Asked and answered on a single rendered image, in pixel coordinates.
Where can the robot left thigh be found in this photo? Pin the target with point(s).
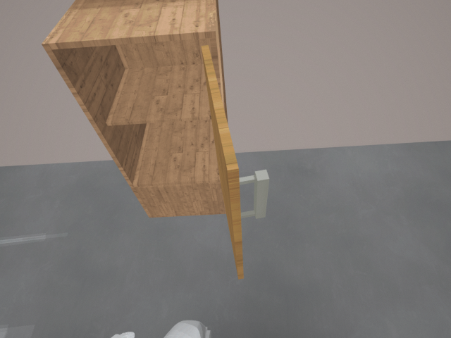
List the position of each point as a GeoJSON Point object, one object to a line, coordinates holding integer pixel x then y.
{"type": "Point", "coordinates": [189, 329]}

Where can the handle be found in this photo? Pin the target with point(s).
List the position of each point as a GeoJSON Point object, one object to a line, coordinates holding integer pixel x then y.
{"type": "Point", "coordinates": [261, 182]}

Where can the cupboard door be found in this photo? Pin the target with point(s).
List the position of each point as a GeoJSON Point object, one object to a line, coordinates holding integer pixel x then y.
{"type": "Point", "coordinates": [227, 162]}

